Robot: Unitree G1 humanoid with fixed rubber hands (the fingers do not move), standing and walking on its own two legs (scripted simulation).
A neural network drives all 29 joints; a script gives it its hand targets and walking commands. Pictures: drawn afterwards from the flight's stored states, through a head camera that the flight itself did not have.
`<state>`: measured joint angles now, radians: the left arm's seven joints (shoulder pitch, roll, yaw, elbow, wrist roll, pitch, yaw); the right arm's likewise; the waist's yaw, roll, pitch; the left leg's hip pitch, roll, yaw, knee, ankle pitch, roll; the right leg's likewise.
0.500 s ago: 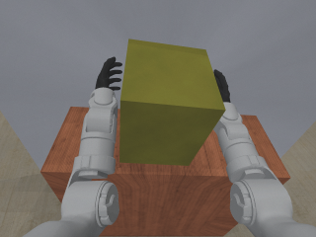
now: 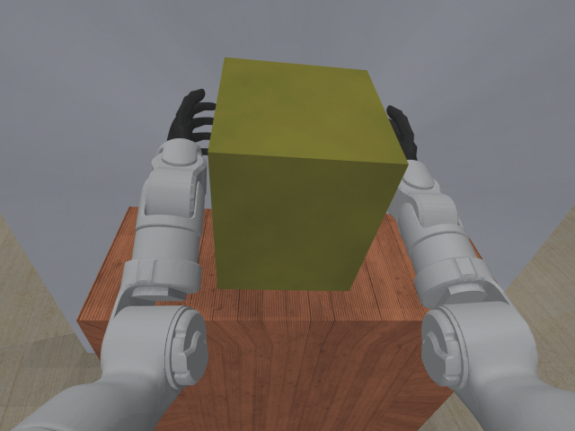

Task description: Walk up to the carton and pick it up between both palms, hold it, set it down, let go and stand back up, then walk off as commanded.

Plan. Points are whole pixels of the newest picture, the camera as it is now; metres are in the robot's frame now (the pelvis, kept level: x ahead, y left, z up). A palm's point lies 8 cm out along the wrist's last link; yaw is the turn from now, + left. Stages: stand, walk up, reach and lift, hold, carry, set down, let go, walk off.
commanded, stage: reach and lift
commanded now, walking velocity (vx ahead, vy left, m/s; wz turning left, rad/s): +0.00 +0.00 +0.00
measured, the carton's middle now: (290, 181) +0.41 +0.00 +0.19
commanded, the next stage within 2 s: hold in 1.22 s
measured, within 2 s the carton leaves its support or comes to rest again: neither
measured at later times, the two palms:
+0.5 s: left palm (184, 129) +0.40 +0.14 +0.26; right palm (405, 150) +0.40 -0.15 +0.25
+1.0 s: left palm (179, 113) +0.40 +0.14 +0.28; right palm (411, 129) +0.40 -0.15 +0.28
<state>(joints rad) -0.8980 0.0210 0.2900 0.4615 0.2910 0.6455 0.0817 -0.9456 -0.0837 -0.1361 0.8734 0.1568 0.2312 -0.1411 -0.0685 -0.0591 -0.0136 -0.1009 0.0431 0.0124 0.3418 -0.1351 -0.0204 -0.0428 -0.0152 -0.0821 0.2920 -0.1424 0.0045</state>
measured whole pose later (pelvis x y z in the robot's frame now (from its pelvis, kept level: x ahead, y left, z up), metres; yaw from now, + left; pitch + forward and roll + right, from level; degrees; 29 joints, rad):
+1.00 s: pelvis +0.02 -0.01 +0.00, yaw +0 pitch -5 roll -1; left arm -0.93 0.07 0.32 0.35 0.25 0.86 0.01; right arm -1.02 -0.15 0.01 0.71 0.38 0.55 -0.28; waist -0.09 -0.01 -0.09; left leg -0.11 0.05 -0.02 0.38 -0.19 -0.03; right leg -0.03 0.01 -0.07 0.30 -0.18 0.00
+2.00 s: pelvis +0.02 -0.02 +0.00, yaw +0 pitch -3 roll -1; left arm -1.05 0.11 0.35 0.49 0.23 0.90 0.01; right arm -1.17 -0.19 0.04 0.86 0.42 0.63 -0.29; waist -0.07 0.01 -0.17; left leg -0.16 0.06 -0.05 0.39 -0.18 -0.05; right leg -0.08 0.04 -0.04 0.31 -0.17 -0.02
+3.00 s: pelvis +0.02 -0.01 +0.00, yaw +1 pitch -3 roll -2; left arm -1.04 0.10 0.35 0.48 0.22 0.90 0.03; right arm -1.16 -0.20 0.05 0.86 0.46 0.66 -0.30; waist -0.07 0.00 -0.19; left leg -0.17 0.05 -0.07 0.41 -0.19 -0.05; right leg -0.08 0.05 -0.02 0.30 -0.17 -0.02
